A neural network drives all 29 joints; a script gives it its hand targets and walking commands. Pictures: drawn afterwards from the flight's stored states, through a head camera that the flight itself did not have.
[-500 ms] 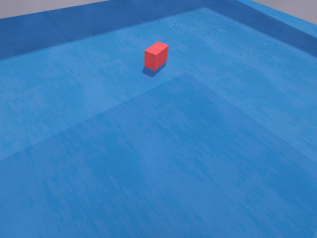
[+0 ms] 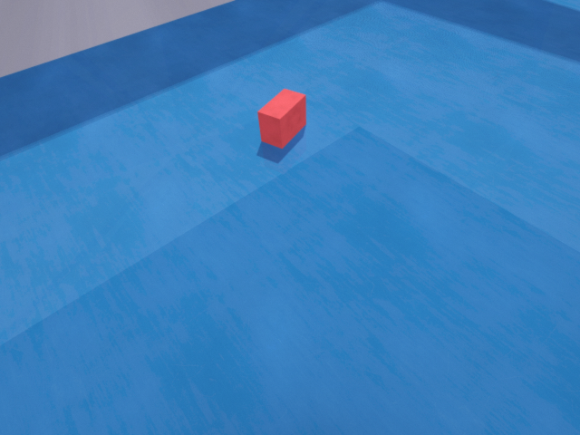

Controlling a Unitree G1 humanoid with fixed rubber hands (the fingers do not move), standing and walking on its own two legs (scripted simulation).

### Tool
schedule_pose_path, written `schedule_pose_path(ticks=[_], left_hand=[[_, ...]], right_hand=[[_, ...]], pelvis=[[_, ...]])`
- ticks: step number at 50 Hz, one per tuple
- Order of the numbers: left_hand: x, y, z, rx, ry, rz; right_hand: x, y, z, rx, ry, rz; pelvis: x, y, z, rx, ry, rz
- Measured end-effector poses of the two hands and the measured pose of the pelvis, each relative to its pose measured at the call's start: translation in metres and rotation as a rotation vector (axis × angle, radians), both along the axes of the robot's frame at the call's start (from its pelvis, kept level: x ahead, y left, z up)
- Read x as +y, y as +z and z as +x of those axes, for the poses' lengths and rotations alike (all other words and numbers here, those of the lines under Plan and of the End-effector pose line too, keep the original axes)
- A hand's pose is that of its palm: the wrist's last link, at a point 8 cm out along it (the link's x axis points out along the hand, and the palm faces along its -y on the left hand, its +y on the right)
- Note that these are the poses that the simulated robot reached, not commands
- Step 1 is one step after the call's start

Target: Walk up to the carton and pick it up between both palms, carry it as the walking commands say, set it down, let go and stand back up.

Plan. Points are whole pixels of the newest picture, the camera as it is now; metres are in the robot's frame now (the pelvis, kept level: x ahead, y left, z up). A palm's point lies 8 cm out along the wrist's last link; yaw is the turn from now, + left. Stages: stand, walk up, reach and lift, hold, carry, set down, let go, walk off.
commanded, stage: walk up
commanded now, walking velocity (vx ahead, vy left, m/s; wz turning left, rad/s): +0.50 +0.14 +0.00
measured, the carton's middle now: (283, 118) +1.78 +0.02 -0.67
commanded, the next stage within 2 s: none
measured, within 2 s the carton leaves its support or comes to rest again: neither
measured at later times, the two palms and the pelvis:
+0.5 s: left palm (115, 382) +0.26 +0.32 -0.14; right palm (421, 334) +0.30 -0.20 -0.10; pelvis +0.24 +0.07 +0.01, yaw -1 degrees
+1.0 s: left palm (185, 240) +0.53 +0.23 -0.11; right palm (424, 249) +0.49 -0.27 -0.14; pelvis +0.47 -0.02 +0.00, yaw +0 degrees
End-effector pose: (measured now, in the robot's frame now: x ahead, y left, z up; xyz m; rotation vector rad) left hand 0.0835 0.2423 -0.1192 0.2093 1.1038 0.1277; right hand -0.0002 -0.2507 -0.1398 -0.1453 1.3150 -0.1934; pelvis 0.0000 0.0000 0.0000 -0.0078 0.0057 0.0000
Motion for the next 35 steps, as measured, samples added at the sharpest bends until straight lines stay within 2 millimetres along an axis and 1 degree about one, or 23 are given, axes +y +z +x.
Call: schedule_pose_path(ticks=[2,4,7,9,11,13,15,17,18,19,20,23,26,28,31,33,35], left_hand=[[0.004,0.002,-0.024,0.072,0.061,0.008],[0.006,0.004,-0.046,0.146,0.111,0.010],[0.005,0.006,-0.071,0.253,0.175,0.001],[0.004,0.006,-0.079,0.316,0.207,-0.011],[0.006,0.005,-0.078,0.362,0.233,-0.023],[0.011,0.002,-0.068,0.393,0.251,-0.039],[0.019,-0.005,-0.052,0.420,0.262,-0.059],[0.030,-0.019,-0.031,0.448,0.251,-0.074],[0.037,-0.025,-0.016,0.451,0.241,-0.078],[0.044,-0.029,0.005,0.436,0.229,-0.079],[0.051,-0.031,0.030,0.403,0.215,-0.077],[0.067,-0.029,0.118,0.271,0.138,-0.071],[0.074,-0.021,0.206,0.149,0.059,-0.071],[0.071,-0.015,0.258,0.085,0.013,-0.077],[0.056,-0.005,0.325,0.009,-0.051,-0.091],[0.042,0.001,0.365,-0.032,-0.091,-0.107],[0.024,0.007,0.402,-0.068,-0.128,-0.121]], right_hand=[[-0.001,0.006,0.059,-0.079,0.052,0.004],[0.002,0.013,0.111,-0.141,0.094,0.009],[0.014,0.025,0.179,-0.215,0.150,0.020],[0.027,0.031,0.220,-0.258,0.183,0.033],[0.042,0.036,0.257,-0.291,0.210,0.046],[0.058,0.038,0.293,-0.316,0.235,0.052],[0.073,0.039,0.327,-0.340,0.254,0.043],[0.082,0.034,0.355,-0.377,0.251,0.009],[0.083,0.032,0.361,-0.379,0.244,-0.012],[0.082,0.031,0.360,-0.362,0.231,-0.026],[0.080,0.031,0.354,-0.331,0.212,-0.040],[0.064,0.037,0.322,-0.212,0.118,-0.091],[0.051,0.046,0.282,-0.092,0.019,-0.126],[0.049,0.049,0.258,-0.013,-0.036,-0.130],[0.051,0.053,0.230,0.091,-0.098,-0.117],[0.054,0.054,0.219,0.148,-0.131,-0.098],[0.055,0.053,0.217,0.193,-0.156,-0.077]], pelvis=[[-0.001,0.005,0.018,-0.003,-0.001,0.001],[0.000,0.009,0.036,-0.005,-0.001,0.002],[0.005,0.012,0.063,-0.007,0.000,0.003],[0.010,0.013,0.082,-0.007,-0.002,0.003],[0.017,0.012,0.102,-0.007,-0.002,0.003],[0.027,0.010,0.124,-0.004,0.000,0.001],[0.038,0.005,0.148,-0.001,0.001,-0.001],[0.052,-0.007,0.173,0.002,-0.009,-0.012],[0.057,-0.011,0.183,0.003,-0.011,-0.008],[0.060,-0.011,0.191,0.004,-0.014,-0.006],[0.063,-0.009,0.200,0.004,-0.018,-0.007],[0.066,0.003,0.227,0.004,-0.024,-0.019],[0.066,0.012,0.253,0.003,-0.022,-0.028],[0.064,0.016,0.269,0.001,-0.020,-0.033],[0.058,0.020,0.293,0.000,-0.020,-0.035],[0.052,0.021,0.310,0.001,-0.017,-0.035],[0.044,0.021,0.327,0.002,-0.015,-0.034]])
